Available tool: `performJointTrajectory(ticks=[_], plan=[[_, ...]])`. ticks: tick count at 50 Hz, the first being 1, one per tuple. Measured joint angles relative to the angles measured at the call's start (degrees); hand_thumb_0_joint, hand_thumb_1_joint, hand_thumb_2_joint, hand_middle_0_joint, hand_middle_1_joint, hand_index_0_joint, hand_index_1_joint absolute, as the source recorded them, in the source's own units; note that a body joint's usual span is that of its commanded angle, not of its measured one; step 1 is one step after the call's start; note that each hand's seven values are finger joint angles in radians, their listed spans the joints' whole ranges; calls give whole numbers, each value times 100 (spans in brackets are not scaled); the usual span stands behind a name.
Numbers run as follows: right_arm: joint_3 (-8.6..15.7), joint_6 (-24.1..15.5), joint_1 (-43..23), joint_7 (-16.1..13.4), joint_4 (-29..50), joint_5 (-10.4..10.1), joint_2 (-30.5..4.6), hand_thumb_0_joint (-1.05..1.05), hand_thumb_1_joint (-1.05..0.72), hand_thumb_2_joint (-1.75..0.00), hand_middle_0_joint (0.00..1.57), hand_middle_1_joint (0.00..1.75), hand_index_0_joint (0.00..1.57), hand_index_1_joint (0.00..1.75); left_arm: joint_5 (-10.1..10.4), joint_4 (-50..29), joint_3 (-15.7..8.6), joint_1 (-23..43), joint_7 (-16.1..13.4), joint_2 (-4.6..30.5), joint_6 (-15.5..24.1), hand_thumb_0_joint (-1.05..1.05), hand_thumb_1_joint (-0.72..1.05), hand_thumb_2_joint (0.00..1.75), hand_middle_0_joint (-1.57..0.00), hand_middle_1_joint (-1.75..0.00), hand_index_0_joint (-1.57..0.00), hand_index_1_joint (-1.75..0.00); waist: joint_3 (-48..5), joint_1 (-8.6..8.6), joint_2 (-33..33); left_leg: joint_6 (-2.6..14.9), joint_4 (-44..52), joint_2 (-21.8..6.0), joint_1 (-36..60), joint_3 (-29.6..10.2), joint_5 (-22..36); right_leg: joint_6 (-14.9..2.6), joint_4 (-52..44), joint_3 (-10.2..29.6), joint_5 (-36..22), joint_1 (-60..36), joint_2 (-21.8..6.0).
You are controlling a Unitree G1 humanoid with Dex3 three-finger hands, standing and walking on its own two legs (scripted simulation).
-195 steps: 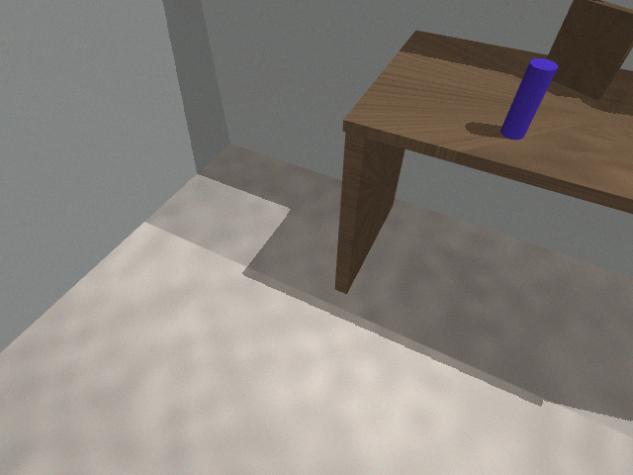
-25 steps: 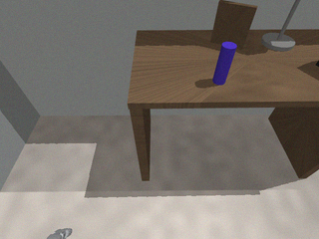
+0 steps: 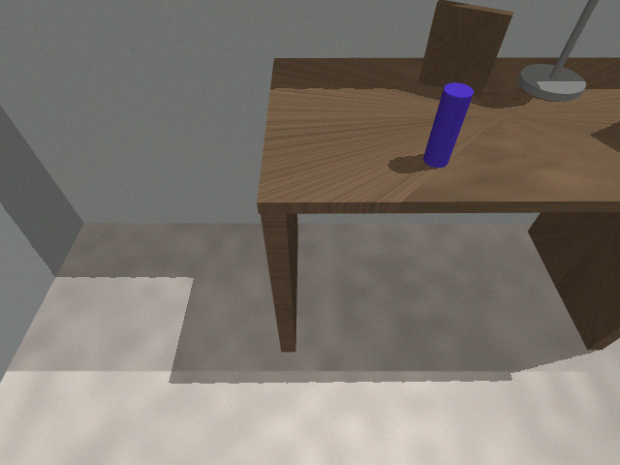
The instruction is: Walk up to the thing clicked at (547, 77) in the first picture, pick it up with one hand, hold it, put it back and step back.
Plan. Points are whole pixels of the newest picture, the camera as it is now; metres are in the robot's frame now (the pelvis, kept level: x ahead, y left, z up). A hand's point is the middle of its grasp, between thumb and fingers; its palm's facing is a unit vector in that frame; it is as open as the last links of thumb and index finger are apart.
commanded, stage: stand
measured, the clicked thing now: (446, 128) +0.68 -0.21 +0.06
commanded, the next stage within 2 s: none
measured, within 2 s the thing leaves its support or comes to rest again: neither
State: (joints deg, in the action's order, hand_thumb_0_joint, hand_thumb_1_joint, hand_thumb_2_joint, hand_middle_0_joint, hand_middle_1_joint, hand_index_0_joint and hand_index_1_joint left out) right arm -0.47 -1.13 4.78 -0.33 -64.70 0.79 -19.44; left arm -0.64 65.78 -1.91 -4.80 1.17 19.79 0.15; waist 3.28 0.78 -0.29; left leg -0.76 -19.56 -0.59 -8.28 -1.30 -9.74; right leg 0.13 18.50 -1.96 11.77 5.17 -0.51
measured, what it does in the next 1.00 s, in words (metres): stands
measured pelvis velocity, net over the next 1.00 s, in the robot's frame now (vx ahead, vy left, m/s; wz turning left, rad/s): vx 0.00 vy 0.00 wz -0.01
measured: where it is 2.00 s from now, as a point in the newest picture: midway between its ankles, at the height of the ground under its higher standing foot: outside the picture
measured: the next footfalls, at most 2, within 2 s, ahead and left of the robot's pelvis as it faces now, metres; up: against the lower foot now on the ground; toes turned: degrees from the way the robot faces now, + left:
none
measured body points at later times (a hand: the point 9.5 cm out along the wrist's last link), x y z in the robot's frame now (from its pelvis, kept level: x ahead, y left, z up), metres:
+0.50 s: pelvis +0.00 +0.00 +0.00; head +0.02 +0.00 +0.45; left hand +0.09 +0.30 -0.13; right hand +0.08 -0.30 -0.13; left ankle +0.01 +0.13 -0.75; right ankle -0.02 -0.12 -0.75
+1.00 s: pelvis +0.00 +0.00 +0.00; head +0.02 +0.00 +0.45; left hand +0.08 +0.30 -0.13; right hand +0.08 -0.30 -0.13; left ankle +0.01 +0.13 -0.75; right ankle -0.02 -0.12 -0.75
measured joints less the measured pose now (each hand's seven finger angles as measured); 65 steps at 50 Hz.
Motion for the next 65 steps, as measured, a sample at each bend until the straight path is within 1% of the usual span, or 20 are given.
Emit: performJointTrajectory(ticks=[8,18,39,65], plan=[[10,48,-69,44,-41,-22,-3,1,-91,-90,20,30,20,30,4,55,92,-2,-45,-1,82,1,91,90,-20,-30,-20,-30,11,-31,33,7,163,13,72,23,77,13,-127,21,-65,-49,-14],[-2,53,-48,55,-66,-27,-18,1,-91,-90,20,30,20,30,5,23,138,-11,-63,12,108,1,91,90,-20,-30,-20,-30,-33,-52,31,3,231,10,119,45,95,11,-161,42,-72,-72,-13],[-14,71,53,57,-97,-32,-39,1,-91,-90,20,30,20,30,2,-13,161,-85,-69,34,100,1,91,90,-20,-30,-20,-30,-61,-74,31,-25,267,-16,146,39,110,-17,-167,38,-72,-84,13],[-29,75,83,47,-36,-32,-38,1,-91,-90,20,30,20,30,-6,-51,160,-171,-70,51,91,1,91,90,-20,-30,-20,-30,-48,-53,21,-34,245,-31,157,41,97,-26,-165,41,-71,-101,27]])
